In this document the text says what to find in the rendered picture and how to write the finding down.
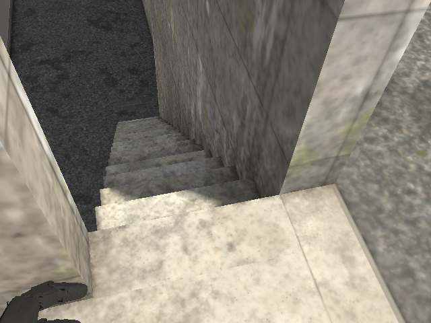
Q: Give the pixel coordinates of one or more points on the stairs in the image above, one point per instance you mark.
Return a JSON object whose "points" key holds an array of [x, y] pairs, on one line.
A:
{"points": [[156, 171]]}

